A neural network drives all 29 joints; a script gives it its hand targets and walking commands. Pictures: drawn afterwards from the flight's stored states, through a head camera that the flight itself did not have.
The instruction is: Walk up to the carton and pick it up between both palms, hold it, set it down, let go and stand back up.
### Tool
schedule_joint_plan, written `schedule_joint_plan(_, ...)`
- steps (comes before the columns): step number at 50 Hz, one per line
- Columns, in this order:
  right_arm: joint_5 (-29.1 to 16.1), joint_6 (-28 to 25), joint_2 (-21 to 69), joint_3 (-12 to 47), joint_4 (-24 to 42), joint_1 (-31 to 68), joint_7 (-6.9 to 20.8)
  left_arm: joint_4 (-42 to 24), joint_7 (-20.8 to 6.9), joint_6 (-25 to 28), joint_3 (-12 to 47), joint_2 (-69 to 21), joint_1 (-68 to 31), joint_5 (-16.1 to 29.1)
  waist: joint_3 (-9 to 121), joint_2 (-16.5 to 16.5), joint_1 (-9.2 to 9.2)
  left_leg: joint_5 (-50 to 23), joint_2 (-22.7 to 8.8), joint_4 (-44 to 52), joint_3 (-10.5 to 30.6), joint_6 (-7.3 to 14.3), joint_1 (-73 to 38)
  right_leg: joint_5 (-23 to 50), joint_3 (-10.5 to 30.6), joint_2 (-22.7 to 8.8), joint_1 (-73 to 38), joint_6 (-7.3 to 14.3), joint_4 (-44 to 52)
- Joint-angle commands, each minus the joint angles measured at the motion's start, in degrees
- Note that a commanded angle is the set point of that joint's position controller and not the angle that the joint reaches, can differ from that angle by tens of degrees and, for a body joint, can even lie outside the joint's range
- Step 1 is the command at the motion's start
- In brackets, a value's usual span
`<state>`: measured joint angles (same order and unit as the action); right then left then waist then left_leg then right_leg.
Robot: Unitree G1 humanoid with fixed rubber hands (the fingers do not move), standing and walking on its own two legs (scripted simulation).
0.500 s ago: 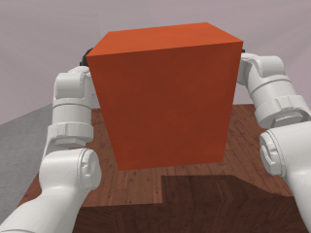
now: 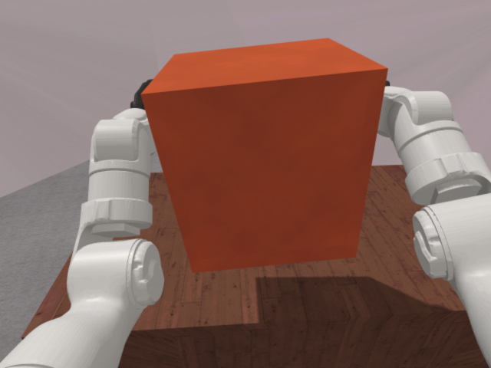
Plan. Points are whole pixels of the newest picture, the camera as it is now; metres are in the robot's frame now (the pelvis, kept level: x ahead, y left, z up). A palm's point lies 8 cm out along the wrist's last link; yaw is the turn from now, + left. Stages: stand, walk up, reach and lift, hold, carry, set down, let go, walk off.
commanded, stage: hold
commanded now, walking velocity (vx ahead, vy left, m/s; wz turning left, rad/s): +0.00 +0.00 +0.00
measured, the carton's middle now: (262, 152) +0.36 -0.01 +0.27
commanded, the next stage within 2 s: none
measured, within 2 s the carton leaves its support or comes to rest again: neither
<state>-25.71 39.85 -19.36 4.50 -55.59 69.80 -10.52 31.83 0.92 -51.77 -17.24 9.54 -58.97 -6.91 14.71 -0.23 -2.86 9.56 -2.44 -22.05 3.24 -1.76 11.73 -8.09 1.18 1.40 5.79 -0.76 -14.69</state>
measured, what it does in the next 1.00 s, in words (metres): stands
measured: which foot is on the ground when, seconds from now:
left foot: down 0.00-1.00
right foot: down 0.00-1.00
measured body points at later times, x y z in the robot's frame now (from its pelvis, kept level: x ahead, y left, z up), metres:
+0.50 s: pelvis +0.01 +0.00 +0.00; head -0.10 +0.01 +0.44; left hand +0.38 +0.17 +0.32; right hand +0.38 -0.18 +0.34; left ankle +0.03 +0.13 -0.75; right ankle +0.00 -0.13 -0.75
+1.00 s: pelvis +0.01 -0.01 +0.00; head -0.10 +0.01 +0.44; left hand +0.38 +0.17 +0.32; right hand +0.38 -0.18 +0.34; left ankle +0.03 +0.13 -0.75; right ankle +0.00 -0.13 -0.75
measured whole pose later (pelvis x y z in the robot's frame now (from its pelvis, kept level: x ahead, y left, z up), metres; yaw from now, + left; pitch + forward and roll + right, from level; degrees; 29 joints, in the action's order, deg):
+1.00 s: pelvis +0.01 -0.01 +0.00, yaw +0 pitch -1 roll -2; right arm -26.9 41.4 -19.2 5.6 -53.0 68.7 -11.7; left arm 30.3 0.1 -52.6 -18.0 9.9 -58.1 -6.9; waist 15.1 -0.5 -3.1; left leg 10.2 -2.4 -21.6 4.1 -2.2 10.4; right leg -9.0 1.8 1.9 4.7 -0.3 -14.8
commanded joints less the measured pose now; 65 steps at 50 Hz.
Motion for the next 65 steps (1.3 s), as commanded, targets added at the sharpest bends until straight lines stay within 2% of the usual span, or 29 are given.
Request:
schedule_joint_plan(1, -10.3, -1.1, 37.6, 3.5, 19.3, 47.1, 9.2, -11.6, -9.0, 4.9, 15.2, -30.5, -48.5, 11.0, 15.3, -3.2, 0.72, -9.8, 3.5, 3.1, -0.7, -1.1, -5.7, 7.1, 1.6, 3.1, -2.8, 0.1, 1.6)
schedule_joint_plan(5, -11.0, -1.0, 37.9, 4.7, 21.1, 46.8, 8.9, -11.8, -8.8, 4.7, 15.2, -30.6, -46.6, 10.9, 15.9, -2.5, 1.1, -11.7, 3.7, 2.5, -0.6, -1.1, -6.5, 9.5, 1.6, 3.4, -3.5, -0.3, 1.3)
schedule_joint_plan(6, -10.7, -1.2, 37.7, 4.7, 20.8, 47.1, 8.9, -10.5, -9.0, 4.6, 14.9, -30.2, -46.5, 11.0, 15.9, -1.0, 0.85, -11.1, 3.7, 2.6, -0.6, -0.8, -6.0, 9.1, 1.6, 3.2, -3.5, -0.3, 1.3)
schedule_joint_plan(7, -10.8, -1.1, 37.4, 4.3, 20.5, 46.6, 8.8, -11.0, -9.0, 4.7, 15.4, -30.5, -46.8, 11.4, 16.3, -1.7, 0.6, -10.8, 3.6, 2.7, -0.7, -1.1, -6.4, 8.8, 1.5, 3.3, -3.1, -0.3, 1.5)
schedule_joint_plan(13, -10.8, -0.7, 37.5, 4.5, 22.6, 46.7, 7.9, -10.8, -9.7, 4.6, 14.9, -29.5, -46.2, 11.6, 16.5, 0.9, -0.47, -12.3, 3.9, 2.4, -0.6, -0.5, -7.1, 11.7, 1.8, 3.2, -4.0, -0.7, 1.4)
schedule_joint_plan(14, -10.6, -0.1, 36.9, 4.5, 21.1, 45.9, 7.6, -8.9, -9.9, 4.2, 13.7, -28.6, -45.2, 10.7, 13.9, 0.9, -0.02, -12.1, 4.1, 2.6, -0.9, -0.4, -6.8, 11.6, 1.9, 3.1, -3.5, -0.9, 1.6)
schedule_joint_plan(17, -11.3, -0.4, 37.3, 4.9, 22.9, 46.5, 7.6, -11.7, -10.2, 4.4, 15.7, -30.0, -46.1, 11.6, 15.8, -1.5, -0.32, -12.9, 3.9, 2.5, -0.8, -1.0, -6.9, 11.7, 1.9, 3.2, -3.9, -0.7, 1.3)
schedule_joint_plan(18, -11.2, -0.1, 37.2, 4.3, 22.4, 46.4, 7.4, -11.5, -10.2, 4.3, 15.7, -30.3, -46.7, 11.8, 15.8, -1.5, -0.99, -12.4, 3.9, 2.6, -0.5, -1.1, -7.0, 11.6, 2.1, 3.0, -4.0, -0.5, 1.5)
schedule_joint_plan(20, -11.3, -0.2, 37.8, 4.7, 23.2, 46.7, 7.5, -11.7, -10.1, 4.4, 15.3, -30.0, -46.8, 11.6, 15.7, -1.1, -0.31, -12.7, 3.9, 2.7, -0.5, -0.8, -6.7, 11.9, 2.1, 3.1, -4.2, -0.5, 1.6)
schedule_joint_plan(21, -11.1, 0.1, 36.9, 4.0, 21.5, 45.9, 7.5, -11.5, -10.0, 4.2, 15.5, -30.2, -47.0, 11.4, 14.9, -2.0, -0.79, -12.3, 3.8, 2.8, -0.5, -1.1, -6.9, 11.0, 1.9, 3.1, -3.4, -0.4, 1.6)
schedule_joint_plan(22, -11.1, 0.2, 37.5, 4.5, 21.6, 45.8, 7.6, -10.0, -10.1, 4.0, 14.4, -29.3, -45.3, 10.9, 14.5, -1.2, -0.01, -11.6, 4.0, 2.8, -0.6, -0.9, -6.2, 10.8, 2.1, 2.9, -3.8, -0.6, 1.5)
schedule_joint_plan(24, -11.9, 0.1, 37.6, 5.0, 22.7, 46.0, 7.6, -12.4, -10.0, 4.1, 15.2, -29.9, -46.1, 11.1, 15.7, -2.8, 0.05, -12.8, 4.0, 2.6, -0.4, -1.1, -6.8, 11.8, 2.0, 3.1, -4.3, -0.5, 1.3)
schedule_joint_plan(27, -12.0, 0.0, 37.6, 5.2, 23.6, 45.4, 7.3, -13.5, -10.0, 4.0, 15.8, -30.2, -45.9, 11.5, 16.6, -2.6, -0.3, -13.6, 4.0, 2.1, -0.4, -1.2, -7.5, 12.9, 2.0, 3.1, -4.5, -0.6, 1.0)
schedule_joint_plan(28, -11.7, 0.3, 37.1, 4.4, 22.7, 44.7, 7.2, -12.4, -10.0, 3.9, 16.2, -30.6, -45.3, 11.5, 15.4, -3.0, -1.14, -13.4, 4.0, 2.2, -0.4, -1.4, -7.4, 12.4, 2.0, 3.1, -3.7, -0.6, 1.3)
schedule_joint_plan(31, -11.4, 0.4, 36.8, 4.9, 21.9, 45.3, 7.7, -11.6, -10.0, 3.7, 15.1, -29.5, -45.7, 10.6, 14.4, -2.0, 0.07, -11.9, 3.7, 3.0, -0.4, -1.0, -6.9, 10.8, 2.0, 3.1, -3.6, -0.5, 1.5)
schedule_joint_plan(32, -10.8, 0.5, 36.5, 4.5, 20.4, 44.7, 7.6, -11.4, -10.1, 3.6, 15.1, -29.5, -45.6, 10.6, 13.7, -1.8, -0.6, -11.2, 3.7, 3.1, -0.5, -1.1, -6.8, 10.3, 2.1, 3.0, -3.6, -0.4, 1.6)
schedule_joint_plan(35, -11.9, 0.1, 38.1, 5.7, 24.0, 46.5, 7.7, -13.7, -9.7, 4.1, 15.9, -30.0, -46.9, 11.3, 16.9, -2.1, 0.28, -13.7, 4.0, 2.3, -0.4, -1.2, -7.4, 12.4, 2.0, 3.2, -4.2, -0.7, 0.8)
schedule_joint_plan(38, -11.9, 0.4, 37.3, 5.3, 22.8, 45.3, 7.2, -11.4, -10.0, 3.7, 15.5, -29.8, -44.8, 11.1, 14.8, -0.9, -0.54, -13.4, 4.0, 2.2, -0.4, -1.0, -7.2, 13.1, 2.3, 3.2, -4.3, -0.9, 1.2)
schedule_joint_plan(39, -11.9, 0.3, 37.6, 5.5, 22.7, 45.8, 7.2, -11.2, -10.1, 3.8, 14.7, -29.2, -44.9, 10.8, 14.9, -0.9, 0.26, -13.4, 3.9, 2.1, -0.3, -0.8, -6.9, 12.7, 2.2, 3.2, -4.0, -0.7, 1.1)
schedule_joint_plan(42, -11.9, 0.4, 37.5, 5.2, 23.3, 45.6, 7.1, -11.1, -10.3, 3.9, 15.0, -29.5, -45.0, 11.1, 15.2, -0.4, -0.08, -13.0, 3.8, 2.6, -0.4, -0.8, -7.0, 12.6, 2.2, 3.0, -3.8, -0.9, 1.4)
schedule_joint_plan(45, -11.8, 0.3, 37.9, 5.1, 23.0, 46.2, 7.3, -12.5, -10.0, 4.2, 15.8, -29.9, -46.8, 11.8, 16.4, -1.6, -0.25, -12.7, 3.8, 2.6, -0.3, -0.8, -7.5, 12.0, 2.4, 3.0, -3.5, -0.5, 1.3)
schedule_joint_plan(46, -11.8, 0.4, 37.6, 5.2, 22.8, 45.2, 7.2, -13.3, -9.9, 4.3, 16.5, -30.6, -46.3, 12.1, 16.4, -1.4, -1.02, -13.7, 3.8, 2.4, -0.3, -1.1, -7.7, 13.2, 2.2, 3.1, -4.0, -0.6, 1.3)
schedule_joint_plan(49, -11.7, 0.7, 36.5, 4.8, 21.6, 44.9, 7.2, -10.3, -10.1, 3.7, 15.3, -29.6, -44.7, 11.2, 13.6, -1.7, -1.13, -12.5, 3.9, 2.6, -0.3, -1.2, -6.9, 12.5, 2.3, 3.0, -3.6, -0.7, 1.7)
schedule_joint_plan(52, -12.1, 0.7, 36.8, 4.7, 22.1, 45.2, 7.0, -11.7, -10.3, 3.7, 15.3, -29.9, -45.6, 11.0, 14.1, -2.5, -0.91, -12.6, 4.1, 2.5, -0.3, -1.2, -7.0, 12.3, 2.4, 2.9, -3.7, -0.7, 1.6)
schedule_joint_plan(54, -12.6, 0.5, 37.2, 5.7, 24.0, 46.1, 7.1, -11.6, -10.2, 3.9, 15.0, -29.4, -45.7, 11.2, 15.8, -1.4, -0.33, -13.4, 4.0, 2.4, -0.1, -0.8, -7.1, 13.5, 2.3, 3.1, -4.4, -0.8, 1.2)
schedule_joint_plan(56, -11.8, 0.9, 37.0, 4.8, 21.3, 45.1, 7.2, -10.5, -10.2, 3.9, 14.9, -29.7, -45.5, 11.1, 14.2, -1.4, -0.6, -12.5, 3.8, 2.7, -0.2, -1.0, -7.0, 12.1, 2.4, 3.0, -3.3, -0.6, 1.6)
schedule_joint_plan(58, -12.3, 0.3, 37.2, 5.6, 23.7, 46.5, 7.3, -11.9, -9.9, 4.0, 15.5, -30.0, -46.2, 11.3, 16.0, -1.8, -0.03, -13.6, 3.8, 2.4, -0.3, -1.1, -7.5, 12.5, 2.1, 3.2, -3.5, -0.6, 1.3)
schedule_joint_plan(59, -12.0, 0.6, 36.7, 4.9, 21.3, 45.9, 7.4, -10.6, -9.9, 4.0, 15.3, -29.9, -46.1, 10.9, 13.6, -2.2, -0.09, -12.2, 3.7, 2.7, -0.3, -1.0, -7.0, 10.9, 2.2, 3.1, -2.4, -0.5, 1.7)
schedule_joint_plan(65, -12.1, 0.2, 37.4, 5.1, 22.7, 46.3, 7.6, -12.4, -9.3, 4.5, 16.5, -31.0, -47.0, 12.1, 16.7, -2.0, -0.15, -13.2, 3.7, 2.5, -0.2, -1.2, -7.5, 11.9, 2.3, 3.3, -3.0, -0.6, 1.4)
